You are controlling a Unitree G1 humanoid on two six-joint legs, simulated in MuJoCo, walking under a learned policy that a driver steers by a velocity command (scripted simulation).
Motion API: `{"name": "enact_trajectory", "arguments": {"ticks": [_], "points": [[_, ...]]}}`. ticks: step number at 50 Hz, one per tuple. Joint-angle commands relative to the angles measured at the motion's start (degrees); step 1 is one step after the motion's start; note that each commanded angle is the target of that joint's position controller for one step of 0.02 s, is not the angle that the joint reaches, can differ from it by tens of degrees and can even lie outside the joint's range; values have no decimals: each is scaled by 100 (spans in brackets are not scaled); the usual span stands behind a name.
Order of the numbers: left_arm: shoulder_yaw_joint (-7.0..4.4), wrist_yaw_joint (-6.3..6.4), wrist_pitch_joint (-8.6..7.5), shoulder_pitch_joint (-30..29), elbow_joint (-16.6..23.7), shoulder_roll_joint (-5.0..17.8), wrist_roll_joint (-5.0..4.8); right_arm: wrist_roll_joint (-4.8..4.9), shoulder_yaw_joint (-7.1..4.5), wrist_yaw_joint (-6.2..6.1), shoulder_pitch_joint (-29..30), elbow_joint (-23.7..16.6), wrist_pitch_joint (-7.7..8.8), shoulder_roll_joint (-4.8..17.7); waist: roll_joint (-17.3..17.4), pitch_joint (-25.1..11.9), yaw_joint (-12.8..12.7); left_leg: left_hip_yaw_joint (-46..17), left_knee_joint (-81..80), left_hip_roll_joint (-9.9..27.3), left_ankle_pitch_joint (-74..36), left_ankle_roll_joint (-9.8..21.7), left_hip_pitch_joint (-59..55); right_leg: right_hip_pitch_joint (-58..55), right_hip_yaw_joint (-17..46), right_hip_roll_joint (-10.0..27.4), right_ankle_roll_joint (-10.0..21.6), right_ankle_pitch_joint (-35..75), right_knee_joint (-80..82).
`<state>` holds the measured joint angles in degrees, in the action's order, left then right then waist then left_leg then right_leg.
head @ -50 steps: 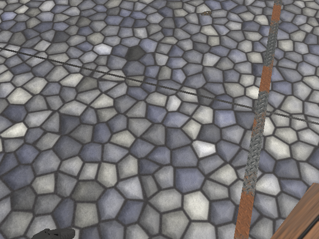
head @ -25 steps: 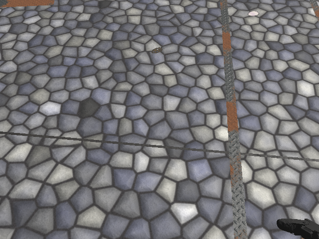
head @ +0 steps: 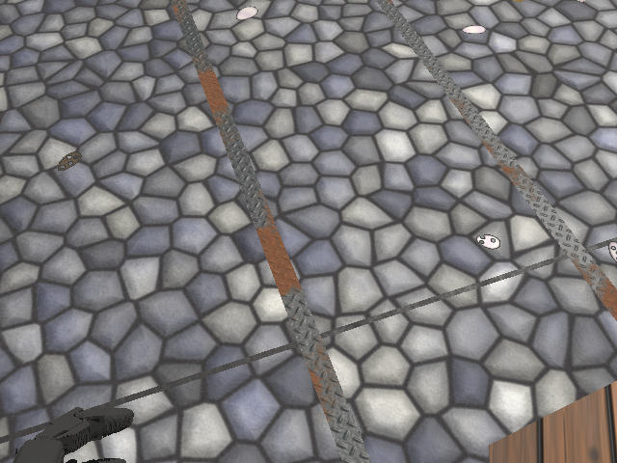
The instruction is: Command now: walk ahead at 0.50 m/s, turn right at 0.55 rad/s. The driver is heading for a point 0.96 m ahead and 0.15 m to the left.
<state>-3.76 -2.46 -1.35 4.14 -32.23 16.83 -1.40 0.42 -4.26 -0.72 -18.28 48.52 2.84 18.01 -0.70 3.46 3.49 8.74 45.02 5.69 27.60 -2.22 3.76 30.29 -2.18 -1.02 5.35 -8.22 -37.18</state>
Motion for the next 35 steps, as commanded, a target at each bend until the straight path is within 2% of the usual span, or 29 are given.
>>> {"name": "enact_trajectory", "arguments": {"ticks": [1, 2, 3, 4, 5, 7, 10, 12, 15, 18, 19, 20, 21, 22, 23, 24, 25, 26, 27, 28, 29, 30, 32, 35], "points": [[-396, 60, -114, 1964, 13, 1209, 34, 119, -49, 116, 440, -898, 426, 792, -685, -2295, -1073, -1447, 3594, -434, 239, 148, 4371, -5289, 4479, 1970, 1625, -1066, 1960], [-319, 68, -163, 1774, -65, 983, 54, 210, -16, 145, 648, -951, 493, 754, -561, -1548, -954, -1311, 3241, -203, -254, 253, 4428, -4498, 3593, 1775, 1397, -677, 1958], [-261, 79, -186, 1375, -51, 835, 56, 102, 5, 98, 663, -870, 501, 662, -43, -1117, -679, -1275, 2748, 56, -660, 245, 4100, -3606, 2944, 1527, 1184, -77, 1960], [-191, 87, -205, 1065, -14, 653, 101, -5, -32, 74, 621, -814, 453, 705, -106, -879, -474, -1271, 2339, 211, -884, 207, 3696, -2930, 2490, 1350, 1088, 626, 2042], [-149, 101, -220, 907, 17, 582, 159, -20, -42, 90, 487, -767, 377, 695, -236, -807, -310, -1279, 2211, 278, -1024, 176, 3351, -2495, 2279, 1242, 1069, 948, 2190], [-146, 133, -283, 802, -74, 630, 176, -76, -20, 73, 370, -688, 251, 550, -203, -691, -181, -1139, 1884, 213, -1115, 1, 3069, -2001, 1833, 1196, 1121, 2390, 2289], [-161, 236, -277, 861, -293, 735, 166, -141, 66, 42, 669, -750, 187, 297, -193, -537, -208, -996, 868, 65, -1900, -162, 2946, -1686, 1043, 918, 929, 3553, 2231], [-149, 291, -223, 929, -413, 720, 143, -124, 129, 86, 1016, -791, 212, 170, -286, -556, -370, -907, -102, -104, -2791, -122, 2615, -1631, 699, 673, 697, 3435, 2146], [-137, 319, -165, 1209, -647, 746, 132, -66, 131, 180, 1361, -849, 252, 215, -367, -647, -584, -969, -923, -310, -3595, -26, 2275, -1917, 849, 817, 599, 2859, 2030], [-114, 313, -125, 1184, -801, 687, 121, -124, 54, 241, 1388, -893, 265, 410, -428, -612, -529, -1091, -1362, -362, -3087, 208, 2273, -2377, 1199, 1058, 524, 2643, 1546], [-108, 317, -108, 1129, -843, 671, 109, -157, 23, 247, 1255, -857, 274, 461, -425, -632, -427, -1069, -1563, -400, -3009, 308, 2111, -2462, 1279, 1058, 452, 2590, 1288], [-87, 322, -93, 1049, -870, 609, 96, -195, -1, 240, 968, -751, 294, 475, -363, -707, -252, -981, -1945, -465, -3418, 426, 1669, -2446, 1235, 894, 319, 2541, 911], [-60, 327, -111, 1223, -871, 512, 164, -248, -54, 196, 772, -715, 320, 711, -49, -946, -263, -1236, -1967, -152, -5400, 585, 917, -2244, 1072, 503, 60, 2194, 347], [14, 314, -160, 1838, -900, 297, 265, -347, -58, 160, 635, -780, 319, 927, 692, -1591, -512, -2043, -1495, 732, -7337, 1186, -563, -1350, 953, 59, -264, 480, -618], [84, 322, -136, 2256, -1079, 177, 205, -313, 43, 144, 387, -694, 223, 472, 1450, -2286, -363, -3004, -1609, 1528, -7517, 2016, -1243, -784, 844, -182, -633, -2295, -1763], [11, 311, -32, 1933, -1054, 550, 136, -152, 138, 176, 310, -624, 143, 187, 1215, -2211, -225, -3376, -1923, 1535, -6274, 2092, -1001, -540, 980, -89, -782, -3287, -2211], [-37, 338, 101, 1618, -1000, 632, 73, -87, 147, 192, 523, -601, 78, 221, 840, -1812, -257, -3353, -2160, 1399, -4714, 1898, -611, -290, 1014, 79, -859, -3134, -2431], [-53, 379, 245, 1371, -996, 605, 68, -86, 156, 191, 816, -643, 18, 240, 612, -1414, -297, -3199, -2430, 1243, -3479, 1716, -64, -222, 910, 199, -910, -2903, -2359], [-74, 400, 351, 1303, -981, 595, 91, -73, 113, 179, 1017, -659, -44, 386, 624, -1127, -361, -3051, -2795, 1072, -1840, 1546, 472, -277, 777, 299, -908, -2644, -2055], [-78, 415, 397, 1279, -969, 571, 89, -77, 34, 148, 1143, -672, -114, 613, 893, -926, -407, -2956, -3164, 884, -461, 1396, 924, -451, 575, 287, -892, -2441, -1708], [-76, 428, 385, 1326, -1007, 532, 99, -76, -27, 105, 1252, -694, -171, 762, 1127, -795, -443, -2816, -3433, 733, 109, 1312, 1295, -697, 348, 175, -861, -2294, -1469], [-79, 439, 339, 1456, -1103, 504, 120, -64, -46, 55, 1339, -719, -191, 780, 1180, -797, -503, -2618, -3572, 645, 179, 1263, 1560, -1031, 230, 134, -790, -2101, -1242], [-61, 430, 212, 1582, -1273, 398, 156, 13, -67, -10, 1346, -694, -166, 723, 1090, -889, -549, -2301, -3631, 565, 37, 1239, 1732, -1498, 115, 130, -598, -1649, -661], [-51, 385, 75, 1702, -1467, 274, 175, 119, -85, -44, 1312, -617, -189, 655, 930, -882, -660, -2106, -3530, 530, 365, 1177, 1888, -2052, -90, 91, -348, -911, 372]]}}
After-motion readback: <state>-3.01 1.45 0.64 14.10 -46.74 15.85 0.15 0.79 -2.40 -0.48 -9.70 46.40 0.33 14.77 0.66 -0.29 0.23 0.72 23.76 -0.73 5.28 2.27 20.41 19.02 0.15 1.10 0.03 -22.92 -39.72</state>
